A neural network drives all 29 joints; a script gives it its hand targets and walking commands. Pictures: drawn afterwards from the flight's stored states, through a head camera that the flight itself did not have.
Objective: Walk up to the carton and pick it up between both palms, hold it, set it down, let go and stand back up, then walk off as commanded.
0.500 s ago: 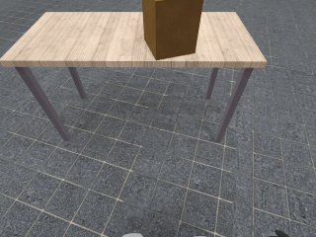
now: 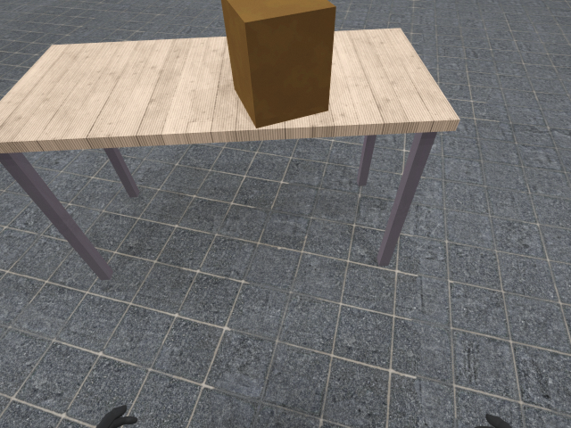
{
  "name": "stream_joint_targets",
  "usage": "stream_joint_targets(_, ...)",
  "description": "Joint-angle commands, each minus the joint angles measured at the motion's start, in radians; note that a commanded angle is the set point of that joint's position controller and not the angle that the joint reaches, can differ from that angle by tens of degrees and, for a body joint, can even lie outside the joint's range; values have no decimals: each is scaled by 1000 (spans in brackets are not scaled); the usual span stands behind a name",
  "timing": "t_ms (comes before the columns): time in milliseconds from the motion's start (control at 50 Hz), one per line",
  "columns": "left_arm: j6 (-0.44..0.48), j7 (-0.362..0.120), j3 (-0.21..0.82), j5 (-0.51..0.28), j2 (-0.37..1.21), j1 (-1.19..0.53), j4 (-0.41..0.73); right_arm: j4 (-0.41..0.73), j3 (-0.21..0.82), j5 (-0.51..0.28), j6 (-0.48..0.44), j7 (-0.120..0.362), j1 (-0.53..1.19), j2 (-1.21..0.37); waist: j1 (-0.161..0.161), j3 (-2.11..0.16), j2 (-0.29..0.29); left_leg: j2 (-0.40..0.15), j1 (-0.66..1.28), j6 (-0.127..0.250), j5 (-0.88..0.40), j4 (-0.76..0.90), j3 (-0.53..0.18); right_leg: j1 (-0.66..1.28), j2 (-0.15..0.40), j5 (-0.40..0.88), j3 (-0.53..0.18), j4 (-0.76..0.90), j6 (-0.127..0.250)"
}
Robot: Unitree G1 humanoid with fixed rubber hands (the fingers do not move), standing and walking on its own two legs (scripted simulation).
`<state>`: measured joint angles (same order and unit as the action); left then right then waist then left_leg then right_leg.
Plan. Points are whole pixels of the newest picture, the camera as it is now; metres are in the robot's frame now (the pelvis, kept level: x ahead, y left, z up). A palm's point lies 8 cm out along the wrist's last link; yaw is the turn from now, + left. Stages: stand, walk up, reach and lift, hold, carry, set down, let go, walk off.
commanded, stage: walk off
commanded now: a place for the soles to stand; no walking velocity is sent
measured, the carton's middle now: (277, 54) +0.92 +0.03 +0.08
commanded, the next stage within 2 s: stand in 0.44 s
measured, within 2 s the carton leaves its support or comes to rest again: neither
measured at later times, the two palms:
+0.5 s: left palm out of the picture +0.09 +0.29 -0.10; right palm out of the picture +0.09 -0.30 -0.11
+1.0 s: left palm out of the picture +0.07 +0.30 -0.11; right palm out of the picture +0.07 -0.29 -0.11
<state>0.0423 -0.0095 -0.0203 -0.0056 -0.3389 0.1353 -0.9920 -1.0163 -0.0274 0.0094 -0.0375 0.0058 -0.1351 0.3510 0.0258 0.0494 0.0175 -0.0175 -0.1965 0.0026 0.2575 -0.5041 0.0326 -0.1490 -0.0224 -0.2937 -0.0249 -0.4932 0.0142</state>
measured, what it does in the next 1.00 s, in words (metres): stands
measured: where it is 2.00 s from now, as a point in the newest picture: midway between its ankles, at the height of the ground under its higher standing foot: outside the picture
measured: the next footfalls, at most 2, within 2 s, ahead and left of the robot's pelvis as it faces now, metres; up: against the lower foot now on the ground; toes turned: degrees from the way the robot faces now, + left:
none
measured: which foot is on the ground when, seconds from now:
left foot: down 0.00-1.00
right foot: down 0.00-1.00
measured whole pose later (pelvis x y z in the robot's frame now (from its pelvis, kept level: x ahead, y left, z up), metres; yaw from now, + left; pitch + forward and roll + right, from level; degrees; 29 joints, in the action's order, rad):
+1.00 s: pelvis -0.01 +0.00 +0.01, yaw +1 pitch -3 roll +0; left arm 0.02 -0.01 -0.02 0.01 -0.35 0.07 -1.13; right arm -1.13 -0.01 0.01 -0.01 0.01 -0.08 0.34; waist 0.01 0.07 0.01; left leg -0.01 -0.13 0.00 0.15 -0.33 0.02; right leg -0.07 -0.02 -0.18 -0.01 -0.30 0.00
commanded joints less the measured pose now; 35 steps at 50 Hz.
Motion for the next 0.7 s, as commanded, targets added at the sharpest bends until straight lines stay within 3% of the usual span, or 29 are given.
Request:
stream_joint_targets(0,16,16,-50,0,-212,-2,47,74,-53,1,-20,-17,45,212,-12,-96,-1,-108,70,56,-356,54,-87,-3,141,430,-98,66,70)
stream_joint_targets(40,13,17,-43,1,-218,-20,58,76,-54,2,-20,-17,55,218,-12,-84,9,-110,65,53,-332,74,-94,-11,142,412,-101,62,66)
stream_joint_targets(60,13,15,-47,1,-216,-38,58,76,-53,-1,-21,-17,55,217,-12,-106,-31,-113,60,56,-340,78,-95,19,135,415,-79,46,68)
stream_joint_targets(120,9,14,-39,0,-214,-34,56,78,-54,2,-17,-19,73,218,-18,-119,-3,-108,96,51,-316,67,-76,-11,144,388,-102,71,63)
stream_joint_targets(140,8,14,-43,2,-213,-48,56,79,-50,-2,-16,-17,65,210,-10,-98,-24,-103,86,48,-291,83,-76,-11,131,361,-90,76,59)
stream_joint_targets(180,8,14,-42,0,-212,-50,58,79,-48,3,-17,-17,73,207,-11,-109,-10,-110,110,49,-319,79,-76,-24,138,394,-91,77,54)
stream_joint_targets(220,5,13,-37,5,-212,-71,57,75,-48,2,-12,-14,82,209,-7,-82,-49,-97,108,47,-280,89,-72,-48,135,317,-92,102,53)
stream_joint_targets(320,1,10,-41,7,-215,-73,49,72,-46,-1,-10,-14,83,203,-4,-90,-35,-88,102,43,-205,97,-71,-35,139,252,-105,124,56)
stream_joint_targets(420,-2,10,-37,7,-205,-72,43,68,-44,1,-10,-12,80,199,-8,-80,-51,-90,103,50,-220,110,-75,-33,134,230,-93,132,51)
stream_joint_targets(440,2,13,-35,17,-223,-118,26,28,-29,-8,-3,-14,93,188,-4,-28,-65,-110,87,42,-270,149,-110,-38,140,290,-110,171,24)
stream_joint_targets(460,1,16,-35,14,-209,-101,21,21,-31,-3,-1,-13,88,205,-17,-50,-50,-109,109,36,-296,146,-100,-9,139,326,-101,180,12)
stream_joint_targets(480,6,16,-37,11,-221,-103,11,23,-28,-8,-1,-13,93,191,-7,-69,-33,-109,111,38,-289,142,-97,6,151,343,-118,184,13)
stream_joint_targets(540,4,15,-35,6,-213,-87,-15,4,-28,-10,-1,-15,83,201,-15,-71,-3,-106,109,33,-299,150,-100,45,143,355,-106,193,14)
stream_joint_targets(680,1,16,-30,14,-200,-117,-43,-31,-21,-4,4,-15,107,185,-19,-92,-6,-119,115,26,-257,197,-113,80,144,296,-94,227,8)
